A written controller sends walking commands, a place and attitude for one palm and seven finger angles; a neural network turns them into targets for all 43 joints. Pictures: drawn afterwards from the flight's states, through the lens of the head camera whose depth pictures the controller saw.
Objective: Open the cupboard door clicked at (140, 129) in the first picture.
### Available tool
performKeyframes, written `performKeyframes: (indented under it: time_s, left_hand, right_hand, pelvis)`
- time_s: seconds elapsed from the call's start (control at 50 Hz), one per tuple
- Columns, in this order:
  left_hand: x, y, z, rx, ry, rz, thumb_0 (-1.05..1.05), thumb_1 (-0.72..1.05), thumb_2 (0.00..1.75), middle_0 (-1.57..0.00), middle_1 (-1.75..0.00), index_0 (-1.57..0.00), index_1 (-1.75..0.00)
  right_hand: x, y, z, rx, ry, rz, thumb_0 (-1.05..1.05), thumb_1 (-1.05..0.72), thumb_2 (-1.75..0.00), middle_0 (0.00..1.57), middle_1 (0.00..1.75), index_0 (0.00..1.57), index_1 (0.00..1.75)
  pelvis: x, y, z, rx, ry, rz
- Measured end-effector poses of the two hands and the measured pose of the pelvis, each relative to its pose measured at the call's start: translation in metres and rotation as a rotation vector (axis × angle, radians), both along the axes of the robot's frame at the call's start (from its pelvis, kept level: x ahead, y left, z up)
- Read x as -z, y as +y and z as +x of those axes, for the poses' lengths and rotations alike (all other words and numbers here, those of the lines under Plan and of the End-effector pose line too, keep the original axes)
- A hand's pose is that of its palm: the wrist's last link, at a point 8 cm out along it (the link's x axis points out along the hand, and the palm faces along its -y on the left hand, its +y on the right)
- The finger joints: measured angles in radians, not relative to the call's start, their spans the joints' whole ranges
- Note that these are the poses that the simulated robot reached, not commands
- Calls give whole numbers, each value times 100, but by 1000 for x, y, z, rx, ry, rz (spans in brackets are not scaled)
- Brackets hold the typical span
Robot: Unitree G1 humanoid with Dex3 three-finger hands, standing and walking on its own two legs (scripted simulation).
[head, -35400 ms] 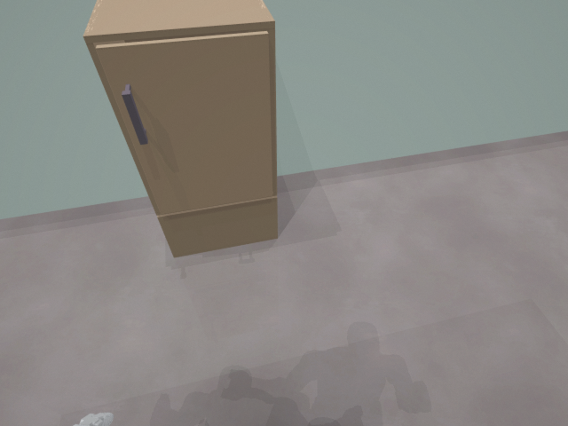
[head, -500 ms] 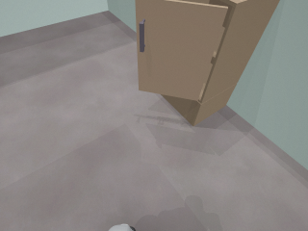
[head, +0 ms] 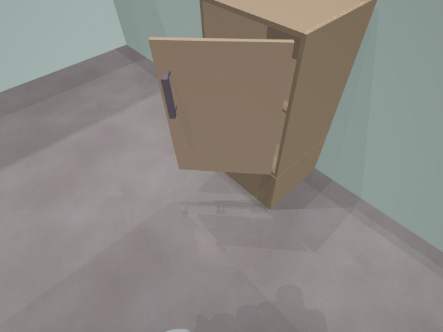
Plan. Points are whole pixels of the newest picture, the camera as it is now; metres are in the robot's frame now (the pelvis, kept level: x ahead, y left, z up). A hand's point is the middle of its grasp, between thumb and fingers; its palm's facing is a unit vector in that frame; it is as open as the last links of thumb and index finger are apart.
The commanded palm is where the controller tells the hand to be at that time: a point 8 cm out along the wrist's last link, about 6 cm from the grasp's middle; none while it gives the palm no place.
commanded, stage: take the last steps up to it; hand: left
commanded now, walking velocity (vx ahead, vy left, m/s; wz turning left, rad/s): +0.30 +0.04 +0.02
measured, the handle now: (170, 95) +0.81 +0.21 -0.04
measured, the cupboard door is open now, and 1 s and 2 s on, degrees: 42 42 42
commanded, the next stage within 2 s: come to a stop and stand still in 0.44 s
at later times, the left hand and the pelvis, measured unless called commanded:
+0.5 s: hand (123, 312) +0.19 +0.24 -0.18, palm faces +0.06 -0.99 -0.16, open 7.4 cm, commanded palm none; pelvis +0.18 +0.07 +0.00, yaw -1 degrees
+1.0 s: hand (143, 252) +0.33 +0.23 -0.18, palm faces +0.02 -0.98 -0.18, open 7.4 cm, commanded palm none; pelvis +0.24 +0.05 -0.01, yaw +0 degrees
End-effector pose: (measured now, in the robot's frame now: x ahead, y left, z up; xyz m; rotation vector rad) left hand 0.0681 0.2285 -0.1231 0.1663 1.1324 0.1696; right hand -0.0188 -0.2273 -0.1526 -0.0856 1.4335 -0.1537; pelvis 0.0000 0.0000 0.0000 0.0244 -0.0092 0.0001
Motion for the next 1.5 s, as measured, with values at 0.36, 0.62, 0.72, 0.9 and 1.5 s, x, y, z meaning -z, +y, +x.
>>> performKeyframes:
  time_s: [0.36, 0.62, 0.72, 0.9, 1.5]
  left_hand:
    - [45, 42, -6, -120, 433, -104, 1, 91, 90, -20, -30, -20, -30]
    - [15, 65, 201, 13, 97, -11, 2, 94, 90, -19, -30, -20, -30]
    - [13, 52, 243, 54, 68, 10, 1, 93, 90, -19, -30, -20, -30]
    - [20, 37, 266, 38, 57, -20, 1, 91, 90, -20, -30, -20, -30]
    - [1, 48, 148, 1, 209, 65, 1, 91, 90, -20, -30, -20, -30]
  right_hand:
    - [-14, 56, 269, -142, -325, -84, 0, -91, -90, 20, 30, 20, 30]
    - [-11, 55, 241, -24, -106, -65, 0, -93, -90, 20, 30, 20, 30]
    - [0, 52, 235, 29, -21, -29, 0, -92, -90, 20, 30, 20, 30]
    - [-3, 45, 247, 36, 14, -51, 0, -91, -90, 20, 30, 20, 30]
    - [6, 36, 259, -42, -192, 3, 0, -92, -90, 20, 30, 20, 30]
  pelvis:
    - [19, 58, 144, 8, -13, -23]
    - [1, 58, 212, 20, -1, -6]
    - [5, 46, 236, 22, -4, 1]
    - [6, 43, 245, 5, -2, -10]
    - [4, 38, 209, 27, -9, 6]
